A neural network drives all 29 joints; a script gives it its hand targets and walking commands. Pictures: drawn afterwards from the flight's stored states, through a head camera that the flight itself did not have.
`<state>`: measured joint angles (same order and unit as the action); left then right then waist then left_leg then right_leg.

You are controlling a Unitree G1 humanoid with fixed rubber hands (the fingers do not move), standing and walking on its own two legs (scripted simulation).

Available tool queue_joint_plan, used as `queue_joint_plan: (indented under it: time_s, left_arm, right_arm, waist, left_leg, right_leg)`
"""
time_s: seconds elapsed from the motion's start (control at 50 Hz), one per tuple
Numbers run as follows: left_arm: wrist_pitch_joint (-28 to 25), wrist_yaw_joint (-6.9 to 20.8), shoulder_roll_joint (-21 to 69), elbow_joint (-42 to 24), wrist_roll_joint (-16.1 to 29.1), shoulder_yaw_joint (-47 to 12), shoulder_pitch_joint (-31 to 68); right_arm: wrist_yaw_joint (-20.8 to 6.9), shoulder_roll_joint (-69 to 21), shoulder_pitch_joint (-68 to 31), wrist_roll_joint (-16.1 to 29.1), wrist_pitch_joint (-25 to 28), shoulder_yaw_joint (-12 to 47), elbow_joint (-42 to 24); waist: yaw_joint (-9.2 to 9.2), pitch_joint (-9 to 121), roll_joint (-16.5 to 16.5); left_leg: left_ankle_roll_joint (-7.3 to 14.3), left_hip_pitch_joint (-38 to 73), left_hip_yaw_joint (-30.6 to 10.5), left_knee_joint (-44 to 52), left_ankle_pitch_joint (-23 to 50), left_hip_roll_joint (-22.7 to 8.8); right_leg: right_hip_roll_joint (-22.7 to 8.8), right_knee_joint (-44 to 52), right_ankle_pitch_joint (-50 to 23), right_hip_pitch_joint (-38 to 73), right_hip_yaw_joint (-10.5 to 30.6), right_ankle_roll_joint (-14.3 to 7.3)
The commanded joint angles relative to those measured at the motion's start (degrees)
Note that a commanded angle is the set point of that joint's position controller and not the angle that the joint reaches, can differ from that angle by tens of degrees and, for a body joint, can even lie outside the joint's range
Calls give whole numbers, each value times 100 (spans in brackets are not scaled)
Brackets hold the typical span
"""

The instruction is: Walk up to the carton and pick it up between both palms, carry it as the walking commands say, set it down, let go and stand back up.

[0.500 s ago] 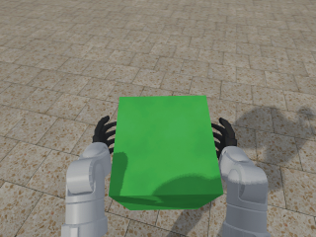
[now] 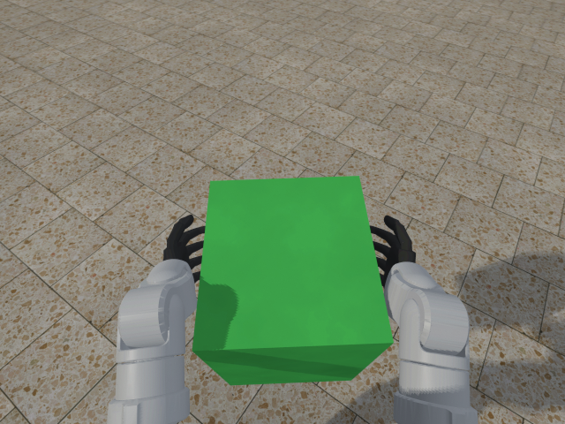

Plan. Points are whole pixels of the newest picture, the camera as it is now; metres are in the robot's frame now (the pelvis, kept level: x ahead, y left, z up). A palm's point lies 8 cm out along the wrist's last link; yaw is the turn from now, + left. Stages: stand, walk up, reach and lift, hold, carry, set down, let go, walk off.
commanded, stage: carry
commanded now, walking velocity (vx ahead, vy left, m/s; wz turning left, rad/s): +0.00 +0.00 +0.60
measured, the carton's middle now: (288, 291) +0.32 +0.02 +0.01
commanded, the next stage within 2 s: none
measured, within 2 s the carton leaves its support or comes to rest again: neither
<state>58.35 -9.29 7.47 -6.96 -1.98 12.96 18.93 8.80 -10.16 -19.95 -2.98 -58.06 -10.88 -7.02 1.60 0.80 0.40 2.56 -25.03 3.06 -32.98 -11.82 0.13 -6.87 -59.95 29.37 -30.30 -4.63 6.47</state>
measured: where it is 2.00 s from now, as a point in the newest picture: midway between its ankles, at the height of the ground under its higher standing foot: outside the picture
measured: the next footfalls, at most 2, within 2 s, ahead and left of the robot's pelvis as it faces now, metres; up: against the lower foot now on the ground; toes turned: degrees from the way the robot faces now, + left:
right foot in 0.20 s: +0.01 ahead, -0.13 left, +0.00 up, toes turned +3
left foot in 0.52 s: -0.05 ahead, +0.13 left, +0.00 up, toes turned +27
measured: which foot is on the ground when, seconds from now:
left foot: down 0.00-0.22, up 0.24-0.50, down 0.52-0.88, up 0.90-1.00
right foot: up 0.00-0.18, down 0.20-0.54, up 0.56-0.84, down 0.86-1.00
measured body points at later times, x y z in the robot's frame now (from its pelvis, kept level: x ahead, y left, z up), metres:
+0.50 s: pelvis -0.07 -0.01 +0.00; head -0.05 -0.01 +0.45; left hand +0.21 +0.22 +0.09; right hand +0.29 -0.06 +0.09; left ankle -0.08 +0.11 -0.71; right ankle -0.03 -0.13 -0.73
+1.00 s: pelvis -0.13 -0.03 +0.00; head -0.11 -0.04 +0.45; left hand +0.05 +0.27 +0.09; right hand +0.22 +0.03 +0.08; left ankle -0.15 +0.09 -0.68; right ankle -0.07 -0.12 -0.73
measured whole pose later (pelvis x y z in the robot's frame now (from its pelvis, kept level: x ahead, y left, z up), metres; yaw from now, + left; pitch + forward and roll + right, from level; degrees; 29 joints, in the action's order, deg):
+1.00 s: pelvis -0.13 -0.03 +0.00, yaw +36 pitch +2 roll +1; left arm 58.6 -9.1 10.0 -6.0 -3.3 12.8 19.2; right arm 8.6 -9.6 -18.6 -2.9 -60.7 -12.5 -10.0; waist -1.3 2.0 -1.9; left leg -1.4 -33.5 2.9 -52.7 -22.3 0.9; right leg -5.4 -34.2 18.4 -17.8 -8.6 -0.3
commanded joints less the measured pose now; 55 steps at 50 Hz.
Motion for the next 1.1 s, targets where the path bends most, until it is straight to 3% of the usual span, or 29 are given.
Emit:
queue_joint_plan:
  time_s: [0.0,0.12,0.16,0.18,0.2,0.22,0.24,0.26,0.28,0.34,0.42,0.46,0.48,0.5,0.52,0.54,0.56,0.6,0.64,0.68,0.78,0.84,0.86,0.88,0.9,0.92,0.94,1.0,1.08]
  left_arm:
    - [-204,440,4925,-1036,1634,-4400,3693]
    - [-90,412,4671,-951,1538,-4266,3360]
    - [-55,389,4601,-810,1454,-4110,3323]
    - [-37,378,4547,-712,1393,-4000,3322]
    - [-28,352,4439,-579,1291,-3869,3398]
    - [-36,325,4422,-362,1102,-3709,3052]
    - [-56,339,4379,-463,1087,-3711,3313]
    - [-34,353,4381,-474,996,-3624,2956]
    - [-48,356,4371,-528,950,-3585,2990]
    - [-107,302,4256,-654,905,-3428,2971]
    - [-74,249,4142,-680,805,-3316,2699]
    - [-70,220,4096,-620,806,-3321,2873]
    - [-58,209,4075,-542,808,-3328,2890]
    - [-50,207,4113,-489,817,-3386,2891]
    - [-37,200,4112,-437,821,-3430,2902]
    - [-34,253,4211,-498,946,-3598,3399]
    - [-32,255,4410,-274,962,-3624,3187]
    - [-87,398,4832,-568,1278,-3960,3234]
    - [-160,466,4987,-811,1522,-4222,3711]
    - [-175,468,4979,-938,1623,-4351,3832]
    - [-80,454,4765,-840,1562,-4247,3511]
    - [-26,429,4662,-623,1446,-4029,3460]
    - [-6,416,4552,-523,1361,-3904,3477]
    - [-19,376,4479,-309,1170,-3740,3293]
    - [-44,383,4476,-425,1159,-3748,3471]
    - [-23,390,4496,-461,1091,-3685,3149]
    - [-36,390,4479,-498,1040,-3645,3169]
    - [-109,326,4334,-634,968,-3511,3171]
    - [-68,244,4179,-600,826,-3370,2981]
  right_arm:
    - [-231,-4388,-2567,879,173,3234,-567]
    - [-172,-4132,-2434,786,64,3296,-662]
    - [-155,-4096,-2625,836,11,3364,-628]
    - [-143,-4087,-2782,870,-18,3403,-573]
    - [-132,-4096,-2898,877,-57,3408,-440]
    - [-154,-4191,-2830,928,-120,3512,-495]
    - [-148,-4241,-3294,1005,-94,3581,-566]
    - [-182,-4305,-3120,1113,-110,3690,-623]
    - [-215,-4370,-3198,1194,-100,3758,-639]
    - [-227,-4443,-3323,1406,-100,3865,-603]
    - [-216,-4410,-3034,1448,-149,3843,-437]
    - [-205,-4359,-3079,1422,-152,3764,-301]
    - [-203,-4343,-3028,1385,-153,3703,-196]
    - [-214,-4334,-2921,1336,-146,3601,-85]
    - [-226,-4224,-2840,1269,-149,3485,7]
    - [-194,-4085,-3113,1123,-65,3401,77]
    - [-199,-4187,-3058,1161,-83,3447,-95]
    - [-254,-4429,-2740,1020,-17,3400,-262]
    - [-254,-4516,-2884,984,93,3366,-439]
    - [-228,-4457,-2813,897,136,3326,-504]
    - [-163,-4219,-2579,751,38,3333,-510]
    - [-136,-4147,-2870,805,-42,3401,-445]
    - [-131,-4158,-2996,822,-80,3417,-374]
    - [-150,-4254,-2935,859,-148,3483,-316]
    - [-158,-4317,-3367,939,-126,3558,-490]
    - [-199,-4406,-3253,1059,-140,3658,-560]
    - [-236,-4454,-3328,1137,-135,3726,-583]
    - [-269,-4542,-3394,1330,-128,3837,-476]
    - [-254,-4458,-3200,1363,-177,3782,-262]
  waist:
    - [-287,2603,-981]
    - [-312,2772,-1087]
    - [-241,2793,-1041]
    - [-186,2695,-856]
    - [-169,2412,13]
    - [-109,2048,1690]
    - [-136,1739,1340]
    - [-123,1650,671]
    - [-125,1671,502]
    - [-128,1823,994]
    - [-72,2059,1283]
    - [-118,2185,1330]
    - [-188,2277,1190]
    - [-235,2459,905]
    - [-254,2461,33]
    - [-290,2599,-2106]
    - [-213,2694,-1439]
    - [-217,2635,-798]
    - [-258,2449,-955]
    - [-285,2519,-982]
    - [-303,2736,-1018]
    - [-178,2693,-891]
    - [-150,2422,-231]
    - [-104,2055,1544]
    - [-111,1740,1576]
    - [-96,1628,814]
    - [-95,1660,537]
    - [-100,1863,1000]
    - [-62,2080,1311]
  left_leg:
    - [572,1980,-1375,856,1938,-1275]
    - [490,1712,-1992,1030,1469,-1262]
    - [274,1348,-1915,845,1027,-1013]
    - [60,854,-1808,607,633,-793]
    - [-205,-98,-1462,22,-119,-343]
    - [-500,-1059,-514,-1359,-1212,235]
    - [-498,-1497,-285,-2459,-1740,-131]
    - [-473,-1425,-311,-2728,-1577,-280]
    - [-450,-1301,-229,-2687,-1369,-320]
    - [-499,-961,245,-2195,-1061,-163]
    - [-495,-372,719,-1067,-1090,54]
    - [-438,112,794,-86,-700,170]
    - [-415,677,730,755,63,129]
    - [-356,1537,302,1010,506,-200]
    - [-84,2430,-822,927,2512,-1090]
    - [715,3116,-2742,583,5112,-2264]
    - [931,3232,-2391,392,5441,-2217]
    - [705,2576,-1671,501,3642,-1808]
    - [573,2079,-1212,653,2636,-1310]
    - [569,1965,-1378,797,2032,-1290]
    - [526,1807,-1960,930,1585,-1329]
    - [140,1072,-1831,644,653,-895]
    - [-75,232,-1629,133,21,-545]
    - [-438,-799,-620,-1113,-980,202]
    - [-458,-1337,-267,-2344,-1708,-65]
    - [-452,-1329,-301,-2620,-1602,-230]
    - [-425,-1216,-228,-2565,-1414,-256]
    - [-451,-862,189,-1997,-1069,-118]
    - [-422,-184,653,-829,-1092,125]
  right_leg:
    - [198,212,-249,-73,130,-44]
    - [482,1659,-331,765,143,-133]
    - [530,2792,-669,1532,-34,-208]
    - [402,3609,-891,2146,35,-323]
    - [-377,4189,-602,2666,1016,-665]
    - [-1843,4329,-1821,2641,2276,-1411]
    - [-2197,4168,-3042,2478,1947,-1689]
    - [-1944,3931,-3597,2334,1456,-1606]
    - [-1663,3792,-3829,2306,923,-1462]
    - [-1301,3366,-4662,2542,112,-1274]
    - [-1463,2948,-5061,2705,-105,-1150]
    - [-1480,2547,-5036,2717,-206,-905]
    - [-1442,2251,-4815,2531,-344,-659]
    - [-1323,1867,-4311,2031,-454,-392]
    - [-1037,1155,-2721,985,-510,-110]
    - [-45,150,827,-524,-624,210]
    - [-155,-582,1040,-646,70,144]
    - [-180,-499,393,-502,299,43]
    - [4,-65,-122,-184,151,-32]
    - [165,293,-227,13,113,-80]
    - [399,1479,-321,693,149,-150]
    - [419,3270,-876,1925,-27,-284]
    - [-212,4041,-577,2451,773,-504]
    - [-1644,4231,-1635,2569,2198,-1177]
    - [-2225,4150,-2972,2408,2012,-1589]
    - [-2003,3893,-3625,2308,1548,-1549]
    - [-1750,3735,-3926,2306,1019,-1411]
    - [-1358,3243,-4800,2601,120,-1200]
    - [-1505,2820,-4839,2632,-113,-1019]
